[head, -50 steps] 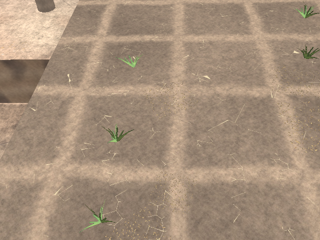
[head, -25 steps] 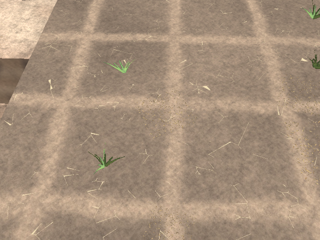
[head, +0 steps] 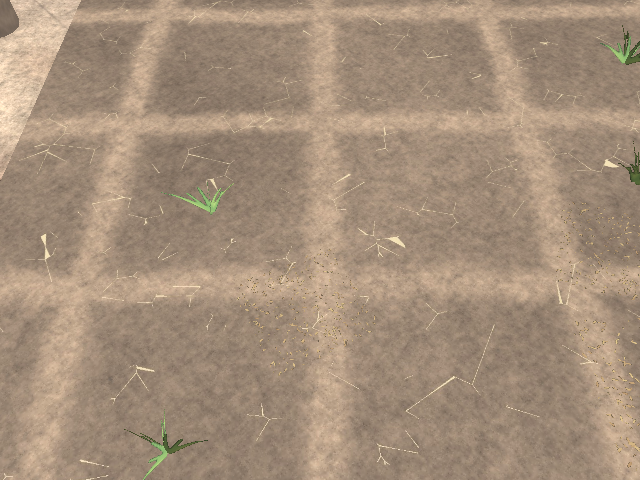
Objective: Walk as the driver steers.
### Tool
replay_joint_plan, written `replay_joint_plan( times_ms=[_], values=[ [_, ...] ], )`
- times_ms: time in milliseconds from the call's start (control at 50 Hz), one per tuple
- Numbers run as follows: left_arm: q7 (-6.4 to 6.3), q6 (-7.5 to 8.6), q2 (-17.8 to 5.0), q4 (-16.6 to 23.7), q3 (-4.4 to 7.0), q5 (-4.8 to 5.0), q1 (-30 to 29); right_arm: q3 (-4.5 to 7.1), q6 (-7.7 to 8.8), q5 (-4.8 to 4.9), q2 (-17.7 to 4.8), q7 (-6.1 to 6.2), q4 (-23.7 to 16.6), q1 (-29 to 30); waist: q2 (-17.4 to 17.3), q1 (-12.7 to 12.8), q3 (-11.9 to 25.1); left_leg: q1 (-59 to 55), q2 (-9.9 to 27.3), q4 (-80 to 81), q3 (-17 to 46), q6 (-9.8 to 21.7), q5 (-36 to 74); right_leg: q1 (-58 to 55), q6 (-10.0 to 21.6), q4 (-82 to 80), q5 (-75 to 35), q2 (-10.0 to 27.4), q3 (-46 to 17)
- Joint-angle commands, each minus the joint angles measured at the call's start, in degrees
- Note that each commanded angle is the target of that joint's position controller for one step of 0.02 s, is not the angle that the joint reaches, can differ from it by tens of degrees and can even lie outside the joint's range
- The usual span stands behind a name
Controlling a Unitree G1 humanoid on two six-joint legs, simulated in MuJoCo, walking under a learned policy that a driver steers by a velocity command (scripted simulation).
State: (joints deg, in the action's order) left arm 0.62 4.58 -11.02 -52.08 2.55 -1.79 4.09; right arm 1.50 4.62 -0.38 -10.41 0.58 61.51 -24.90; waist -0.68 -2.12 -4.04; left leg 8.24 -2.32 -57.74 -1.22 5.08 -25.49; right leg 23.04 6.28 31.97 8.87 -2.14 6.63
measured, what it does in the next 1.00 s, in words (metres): walks ahead, turning right: left foot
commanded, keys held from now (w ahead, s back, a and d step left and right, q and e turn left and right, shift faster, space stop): w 0.34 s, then w+e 0.66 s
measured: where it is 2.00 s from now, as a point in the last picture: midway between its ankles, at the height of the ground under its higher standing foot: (417, 234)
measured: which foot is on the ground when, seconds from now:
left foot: up 0.00-0.46, down 0.48-1.00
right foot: down 0.00-0.48, up 0.50-1.00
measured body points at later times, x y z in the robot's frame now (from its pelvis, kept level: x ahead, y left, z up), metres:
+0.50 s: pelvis +0.27 +0.03 +0.00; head +0.31 +0.04 +0.45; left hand +0.18 +0.26 -0.15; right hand +0.47 -0.19 -0.11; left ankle +0.39 +0.11 -0.73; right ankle +0.09 -0.06 -0.71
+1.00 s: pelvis +0.52 +0.00 +0.00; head +0.55 -0.01 +0.45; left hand +0.77 +0.15 -0.11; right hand +0.39 -0.21 -0.14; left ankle +0.39 +0.11 -0.72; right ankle +0.62 -0.11 -0.71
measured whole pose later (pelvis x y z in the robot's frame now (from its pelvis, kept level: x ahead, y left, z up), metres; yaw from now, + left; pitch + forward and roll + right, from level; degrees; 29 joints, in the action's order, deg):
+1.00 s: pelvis +0.52 +0.00 +0.00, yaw -19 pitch +1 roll +1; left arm 3.2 0.5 -10.9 -47.7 2.7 -2.2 1.3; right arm 2.7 4.9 -1.3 -10.4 1.9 58.1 -24.8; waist 0.6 -2.6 -3.8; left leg -6.4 1.1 -18.4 -19.7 -0.1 -24.2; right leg 29.9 8.3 36.5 8.8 0.7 8.5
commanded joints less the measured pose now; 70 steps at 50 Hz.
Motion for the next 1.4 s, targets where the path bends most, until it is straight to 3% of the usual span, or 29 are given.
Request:
replay_joint_plan(
  times_ms=[20, 60, 120, 160, 260, 380, 420, 460, 480, 500, 520, 540, 560, 620, 720, 820, 900, 960, 1000, 1020, 1040, 1060, 1080, 1100, 1120, 1140, 1180, 1260, 1400],
  values=[
    [0.20, -0.04, -6.3, -2.0, 1.96, 0.92, 11.1, 1.60, 1.02, -0.27, -5.8, -0.30, -5.1, 2.3, 1.1, 3.9, 4.1, 26.7, 4.8, -15.2, 4.3, 0.9, 7.2, -22.8, 9.7, -19.6, 0.8, 20.1, -28.2],
    [-0.30, 0.71, -2.9, -3.5, 0.84, 0.92, 11.0, 1.58, -0.32, -1.59, -3.9, -0.90, -4.9, 1.7, 2.4, 0.8, 2.2, 21.5, 6.9, -10.0, 3.9, -0.2, 9.4, -15.4, 6.2, -21.7, -5.6, 15.5, -19.7],
    [-0.61, 1.83, -4.7, -5.6, 0.95, 1.18, 15.7, 1.68, -1.83, -1.95, -2.8, -1.78, -5.6, 3.1, 3.2, -0.3, 1.8, 21.9, 7.2, -6.4, 2.1, -1.7, 11.2, -14.1, 6.1, -23.1, -12.2, 13.9, -15.1],
    [-0.64, 1.92, -5.9, -6.1, 1.09, 1.15, 17.6, 1.72, -2.36, -1.97, -3.3, -2.03, -7.5, 8.3, 3.4, 0.3, 0.2, 26.0, 8.3, -2.8, 0.9, -2.7, 15.1, -14.4, 6.0, -24.8, -11.9, 13.2, -13.3],
    [-0.63, 1.72, -5.5, -7.0, 0.51, 1.15, 22.5, 1.12, -2.25, -1.11, -3.1, -2.26, -11.8, 20.7, 4.0, 3.3, -1.6, 28.5, 7.8, 12.4, -1.8, -4.0, 23.8, -17.9, 4.6, -25.4, -17.7, 11.4, -9.8],
    [-1.44, 1.28, -6.1, -8.9, 0.49, 0.48, 27.7, 0.96, -1.54, -0.93, -4.0, -2.03, -15.2, 28.9, 4.6, 5.5, -2.7, 28.6, 5.6, 22.6, -2.7, -1.9, 22.4, -28.0, 5.3, -21.7, -25.0, 14.5, -10.8],
    [-1.78, 1.04, -7.3, -8.7, 0.82, 0.18, 26.0, 1.30, -0.82, -0.81, -4.9, -1.85, -15.4, 27.1, 4.7, 3.7, -1.9, 24.9, 4.3, 25.3, -2.5, -0.7, 18.3, -29.7, 4.9, -17.6, -32.2, 15.2, -11.5],
    [-1.67, 0.86, -8.4, -8.1, 1.16, 0.32, 23.2, 2.32, 0.16, -0.88, -6.5, -1.07, -12.1, 15.9, 4.3, -1.3, 3.6, 9.7, 0.9, 30.3, -3.7, 0.9, 16.7, -27.4, 3.2, -5.7, -42.4, 13.1, -10.4],
    [-1.42, 0.89, -7.7, -7.4, 0.95, 0.90, 22.3, 3.31, 0.91, -1.78, -8.8, -0.41, -9.2, 6.1, 2.3, -5.1, 9.5, -5.1, 3.7, 32.0, -1.1, 2.4, 19.2, -20.1, 2.1, 5.8, -35.1, 10.3, -8.8],
    [-1.03, 0.95, -3.6, -5.0, -0.08, 2.53, 24.1, 4.74, 1.33, -3.52, -14.7, 0.33, -8.6, -2.3, -5.6, -6.2, 18.3, -21.7, 19.8, 33.7, 17.3, 5.9, 12.8, -5.0, 0.2, 24.4, -11.3, 4.8, -5.8],
    [-1.27, 0.37, -1.7, -5.5, 0.02, 3.43, 29.9, 5.38, 0.50, -2.97, -17.0, -0.32, -8.8, -1.4, -13.3, -3.2, 23.0, -27.5, 29.7, 40.6, 37.2, 10.7, 12.0, 8.2, -0.5, 38.1, 22.7, -2.2, -6.3],
    [-1.53, -0.42, -6.4, -5.5, 1.34, 1.83, 24.7, 4.41, -0.15, -1.61, -12.2, -0.54, -10.0, 4.6, -3.8, -1.5, 14.9, -19.3, 26.2, 42.2, 32.1, 8.4, 4.9, 11.3, 0.2, 41.2, 17.3, 2.4, -10.2],
    [-1.07, -0.40, -5.6, -4.3, 1.44, 1.42, 20.6, 3.29, 0.05, -1.11, -8.2, -0.68, -10.9, 9.9, -1.6, -0.2, 7.2, -10.0, 23.8, 44.7, 23.6, 6.5, 5.4, 11.4, 0.1, 39.2, 12.0, 4.4, -10.2],
    [0.13, -2.14, -2.8, -3.9, 1.60, 0.08, 19.7, 2.18, 1.10, -0.77, -4.5, -0.15, -9.8, 11.2, -3.8, 3.2, 2.0, 0.8, 18.2, 48.5, 8.8, 2.5, 15.6, 6.9, -1.0, 35.1, 7.0, 7.4, -9.2],
    [1.37, -3.98, -1.9, -0.5, 1.73, -0.04, 12.6, 2.50, 2.61, -0.43, -5.8, 0.22, -7.9, 5.4, -3.4, 3.6, 0.7, -0.9, 17.1, 49.8, -0.9, 2.1, 26.7, 14.3, -2.2, 32.7, -1.0, 8.5, -7.4],
    [2.41, -3.77, -1.6, 3.8, 0.85, 0.14, 1.8, 2.23, 2.53, -0.62, -6.0, 0.52, -6.9, 2.2, -3.1, 1.9, -1.7, -3.1, 15.5, 49.4, -8.1, 1.4, 34.5, 15.3, -2.8, 17.1, -9.1, 7.4, -3.7],
    [2.89, -3.65, -1.9, 6.9, 0.32, -0.19, -4.5, 2.60, 1.86, -0.72, -7.8, 1.18, -5.6, -1.7, -3.2, 0.2, -2.4, -9.9, 17.6, 47.6, -11.4, 1.4, 41.8, 13.5, -0.9, 7.8, -7.3, 5.9, 0.6],
    [2.66, -3.68, -3.2, 7.2, 0.87, -0.39, -3.1, 3.00, 0.87, -0.93, -9.4, 1.71, -5.3, -1.6, -4.6, 1.8, -0.4, -14.6, 18.5, 40.0, -14.1, 1.1, 61.3, 8.1, 2.2, 5.1, -0.1, 2.1, 3.2],
    [2.15, -3.58, -4.9, 5.6, 1.82, -0.46, 3.7, 3.56, -0.15, -1.07, -11.2, 1.80, -5.7, -0.8, -5.8, 4.8, 3.8, -15.9, 18.8, 27.7, -15.0, 1.3, 71.6, 0.5, 4.7, 3.6, 5.9, -1.7, 4.3],
    [1.76, -3.12, -6.3, 3.9, 2.64, -0.60, 9.7, 3.76, -0.71, -0.93, -11.9, 1.51, -6.2, -0.3, -5.1, 7.2, 7.3, -13.3, 18.7, 17.4, -15.1, 0.9, 67.9, -7.3, 6.2, 0.1, 6.1, -3.4, 3.6],
    [1.01, -2.67, -9.6, 1.5, 4.12, -1.32, 18.0, 3.74, -0.87, -0.66, -11.8, 1.12, -7.5, 1.1, -1.1, 11.5, 11.7, -3.4, 17.3, 1.7, -15.5, -1.0, 54.1, -20.5, 8.7, -5.1, 6.6, -0.1, -3.4],
    [0.33, -2.67, -16.5, 2.2, 5.72, -1.55, 17.8, 2.41, -0.57, -0.04, -4.6, 0.02, -11.5, -0.8, 12.0, 7.4, 16.0, 22.4, 7.7, -19.3, -14.0, -4.3, 1.6, -38.8, 16.6, -6.7, 6.0, 18.1, -31.5],
    [0.23, -3.58, -17.7, 3.0, 5.95, 0.20, 19.6, 3.19, 0.19, -0.19, -8.8, -0.46, -14.7, 6.3, 6.8, 9.4, 18.2, 32.6, 1.4, -27.7, -0.9, -5.2, -5.0, -40.3, 20.1, -15.7, 7.0, 22.1, -49.8],
    [-0.34, -3.88, -15.9, 2.5, 5.40, 0.63, 16.6, 2.96, 1.01, -0.02, -8.6, -0.78, -16.3, 11.2, 2.9, 8.2, 9.6, 37.7, 5.7, -25.3, 2.4, -4.5, 1.4, -35.0, 17.9, -17.1, 3.9, 21.1, -39.9],
    [-0.52, -3.62, -12.8, 2.6, 4.62, 1.09, 14.0, 2.73, 1.68, 0.14, -8.5, -0.75, -16.0, 10.5, 0.1, 5.7, 5.5, 35.0, 7.6, -19.4, 2.4, -4.2, 5.9, -27.7, 15.3, -17.9, -2.4, 19.0, -34.3],
    [-0.72, -3.07, -10.4, 2.9, 3.91, 1.07, 11.1, 2.81, 1.37, -0.29, -8.3, -0.58, -14.7, 8.8, -2.3, 2.9, 3.5, 30.9, 9.1, -14.8, 2.5, -4.4, 7.4, -22.3, 12.7, -18.4, -9.5, 16.0, -28.4],
    [-0.90, -1.60, -7.8, 3.1, 2.73, 1.55, 9.7, 2.62, -0.96, -2.13, -7.2, -0.81, -13.6, 5.7, -1.2, 0.3, 4.5, 23.9, 10.0, -10.0, 2.6, -5.5, 8.0, -16.9, 10.8, -19.4, -17.5, 12.4, -21.9],
    [-0.57, 0.14, -9.6, 0.8, 2.67, 1.85, 15.5, 2.31, -2.86, -2.21, -6.2, -1.76, -15.2, 10.1, 1.2, 1.1, 2.8, 26.2, 10.1, -1.9, 0.2, -6.7, 14.0, -16.2, 8.4, -21.6, -24.4, 9.7, -17.0],
    [-0.64, 0.56, -9.0, -1.0, 1.56, 1.08, 21.5, 1.70, -2.98, -0.82, -6.5, -2.41, -18.4, 22.0, 4.0, 5.6, 0.5, 32.2, 8.1, 12.6, -1.7, -4.4, 25.5, -25.7, 2.2, -23.4, -28.1, 9.7, -11.1]
  ],
)
Velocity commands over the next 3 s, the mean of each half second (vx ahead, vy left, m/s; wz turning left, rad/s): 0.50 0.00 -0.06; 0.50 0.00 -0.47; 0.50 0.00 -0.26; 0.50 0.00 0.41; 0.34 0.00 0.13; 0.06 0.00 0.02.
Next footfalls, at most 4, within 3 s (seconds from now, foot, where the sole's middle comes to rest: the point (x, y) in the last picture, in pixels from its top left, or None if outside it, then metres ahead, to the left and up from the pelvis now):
0.48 left None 0.43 0.11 -0.76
1.04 right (381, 382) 0.66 -0.11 -0.76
1.62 left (372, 255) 1.00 -0.12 -0.76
2.14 right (444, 176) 1.27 -0.35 -0.76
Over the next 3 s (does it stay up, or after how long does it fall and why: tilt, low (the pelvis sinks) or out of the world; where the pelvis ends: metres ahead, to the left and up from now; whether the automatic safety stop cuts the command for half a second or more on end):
stays up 1.30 -0.25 0.02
